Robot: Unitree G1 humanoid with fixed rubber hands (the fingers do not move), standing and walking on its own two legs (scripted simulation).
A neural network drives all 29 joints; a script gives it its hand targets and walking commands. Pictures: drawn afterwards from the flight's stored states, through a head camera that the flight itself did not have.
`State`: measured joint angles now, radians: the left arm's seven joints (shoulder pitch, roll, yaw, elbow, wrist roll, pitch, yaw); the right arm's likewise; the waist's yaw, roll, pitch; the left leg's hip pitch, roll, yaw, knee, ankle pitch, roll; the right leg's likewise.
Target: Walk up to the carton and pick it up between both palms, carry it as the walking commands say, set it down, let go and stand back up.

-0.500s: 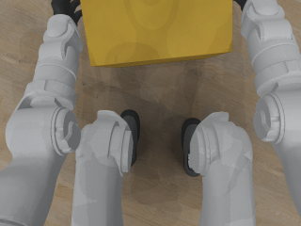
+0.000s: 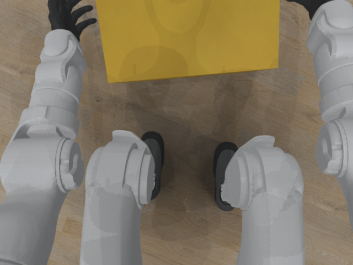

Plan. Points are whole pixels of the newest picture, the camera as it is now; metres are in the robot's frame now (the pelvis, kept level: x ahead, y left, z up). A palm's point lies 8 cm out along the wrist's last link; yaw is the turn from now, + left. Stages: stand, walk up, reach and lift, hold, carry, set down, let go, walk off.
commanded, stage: set down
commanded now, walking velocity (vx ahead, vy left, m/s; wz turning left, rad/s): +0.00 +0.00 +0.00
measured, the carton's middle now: (185, 4) +0.56 +0.02 -0.25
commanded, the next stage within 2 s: let go in 1.42 s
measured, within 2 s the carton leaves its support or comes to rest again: neither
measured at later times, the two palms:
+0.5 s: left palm out of the picture +0.51 +0.24 -0.05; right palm out of the picture +0.56 -0.22 -0.05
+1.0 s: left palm out of the picture +0.51 +0.24 +0.11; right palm out of the picture +0.56 -0.23 +0.11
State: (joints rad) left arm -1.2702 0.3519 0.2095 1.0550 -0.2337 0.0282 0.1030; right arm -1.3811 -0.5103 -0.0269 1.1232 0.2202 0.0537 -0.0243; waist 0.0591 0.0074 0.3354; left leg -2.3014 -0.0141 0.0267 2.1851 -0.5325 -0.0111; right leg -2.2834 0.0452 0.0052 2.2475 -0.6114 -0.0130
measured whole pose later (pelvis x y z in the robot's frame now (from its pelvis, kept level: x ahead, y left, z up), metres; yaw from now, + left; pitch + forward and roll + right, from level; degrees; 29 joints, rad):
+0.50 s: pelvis +0.01 +0.00 +0.07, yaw +0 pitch +43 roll +2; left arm -1.11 0.30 0.30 0.79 -0.16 0.16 0.07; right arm -1.25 -0.50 -0.14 0.94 0.13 0.17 0.05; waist 0.07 -0.01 0.09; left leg -2.20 -0.02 0.01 1.96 -0.52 -0.01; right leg -2.18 0.04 0.00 2.02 -0.60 -0.02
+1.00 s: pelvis +0.02 +0.00 +0.20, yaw -1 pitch +48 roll +1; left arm -0.97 0.29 0.32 0.68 -0.13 0.21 0.01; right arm -1.14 -0.50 -0.20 0.90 0.09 0.20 0.12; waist 0.08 -0.01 -0.07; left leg -1.87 -0.02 0.00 1.45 -0.41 -0.01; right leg -1.86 0.04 0.01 1.49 -0.47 -0.01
